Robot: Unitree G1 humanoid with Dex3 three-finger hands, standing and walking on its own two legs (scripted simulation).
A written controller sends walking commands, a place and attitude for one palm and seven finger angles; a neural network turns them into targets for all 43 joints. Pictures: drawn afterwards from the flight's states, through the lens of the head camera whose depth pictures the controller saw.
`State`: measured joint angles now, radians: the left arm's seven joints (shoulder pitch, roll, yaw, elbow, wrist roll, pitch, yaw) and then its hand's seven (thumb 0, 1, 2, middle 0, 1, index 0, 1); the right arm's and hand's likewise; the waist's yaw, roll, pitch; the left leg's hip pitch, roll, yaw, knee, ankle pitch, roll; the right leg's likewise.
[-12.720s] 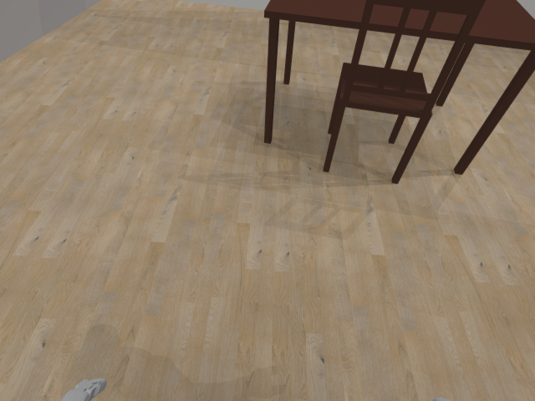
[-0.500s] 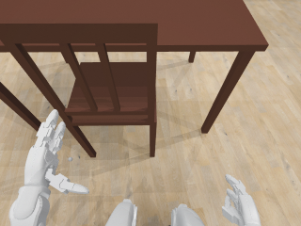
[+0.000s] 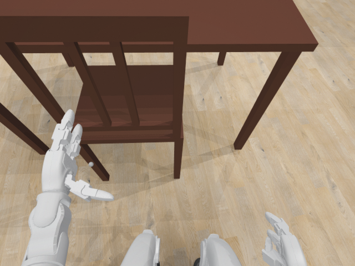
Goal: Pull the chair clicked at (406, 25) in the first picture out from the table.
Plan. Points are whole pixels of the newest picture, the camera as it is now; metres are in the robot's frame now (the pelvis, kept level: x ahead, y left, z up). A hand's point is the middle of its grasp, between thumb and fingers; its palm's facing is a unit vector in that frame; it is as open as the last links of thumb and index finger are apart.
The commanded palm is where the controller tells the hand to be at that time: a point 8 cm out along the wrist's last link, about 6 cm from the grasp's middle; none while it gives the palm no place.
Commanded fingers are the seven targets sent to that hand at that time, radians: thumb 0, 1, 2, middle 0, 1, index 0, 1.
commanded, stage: aim the fingers beside a spindle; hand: left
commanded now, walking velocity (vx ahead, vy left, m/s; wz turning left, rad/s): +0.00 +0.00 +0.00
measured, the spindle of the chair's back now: (93, 91) +0.52 +0.26 +0.02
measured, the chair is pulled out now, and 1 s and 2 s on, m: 0.00 0.00 0.00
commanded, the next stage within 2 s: none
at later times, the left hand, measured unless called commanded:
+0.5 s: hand (98, 146) +0.36 +0.20 +0.02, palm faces +0.10 -0.99 -0.05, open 16.9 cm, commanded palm +0.34 +0.26 +0.02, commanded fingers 0.00 -0.50 0.30 -0.06 -0.08 -0.06 -0.08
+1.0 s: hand (100, 135) +0.40 +0.21 +0.01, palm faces +0.15 -0.99 -0.06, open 16.9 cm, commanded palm +0.36 +0.26 +0.01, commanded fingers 0.00 -0.50 0.30 -0.06 -0.08 -0.06 -0.08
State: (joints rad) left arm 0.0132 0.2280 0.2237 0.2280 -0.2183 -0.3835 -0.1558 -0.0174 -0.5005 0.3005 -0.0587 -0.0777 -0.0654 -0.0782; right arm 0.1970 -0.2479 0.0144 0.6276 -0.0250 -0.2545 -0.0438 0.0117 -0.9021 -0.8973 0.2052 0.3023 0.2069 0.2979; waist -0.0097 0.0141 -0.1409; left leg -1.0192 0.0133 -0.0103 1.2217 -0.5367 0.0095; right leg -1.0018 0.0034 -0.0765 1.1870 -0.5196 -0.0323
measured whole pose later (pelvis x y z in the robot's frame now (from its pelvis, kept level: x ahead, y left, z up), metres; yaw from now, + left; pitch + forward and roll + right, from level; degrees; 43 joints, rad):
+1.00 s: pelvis -0.01 +0.00 -0.02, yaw -2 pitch +24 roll -1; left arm -0.36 0.30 0.37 0.64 -0.16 -0.47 -0.14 -0.02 -0.50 0.30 -0.06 -0.08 -0.07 -0.08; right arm 0.24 -0.26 0.00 0.65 -0.03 -0.13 -0.01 0.01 -0.90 -0.90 0.20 0.30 0.21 0.30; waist -0.06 0.02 -0.16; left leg -1.17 0.03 0.01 1.30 -0.55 0.01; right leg -1.17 0.02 -0.05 1.27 -0.53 -0.03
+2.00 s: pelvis -0.01 +0.01 -0.02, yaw -1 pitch +23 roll -2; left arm -0.33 0.30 0.32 0.64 -0.21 -0.48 -0.21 -0.02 -0.50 0.30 -0.06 -0.08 -0.06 -0.08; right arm 0.23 -0.26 0.01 0.66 -0.02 -0.13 -0.02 0.01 -0.90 -0.90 0.20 0.30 0.21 0.30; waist -0.04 0.02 -0.16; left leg -1.16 0.02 -0.01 1.30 -0.55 0.02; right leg -1.14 0.01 -0.07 1.26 -0.52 -0.03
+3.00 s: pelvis -0.01 +0.00 -0.02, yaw -1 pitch +23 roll -2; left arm -0.34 0.29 0.33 0.63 -0.19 -0.49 -0.20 -0.02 -0.50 0.30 -0.06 -0.08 -0.06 -0.08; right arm 0.21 -0.26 0.01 0.67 -0.02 -0.13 -0.03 0.01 -0.90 -0.90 0.20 0.30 0.21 0.30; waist -0.04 0.01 -0.16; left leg -1.17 0.02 -0.01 1.31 -0.55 0.01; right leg -1.15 0.01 -0.07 1.27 -0.52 -0.03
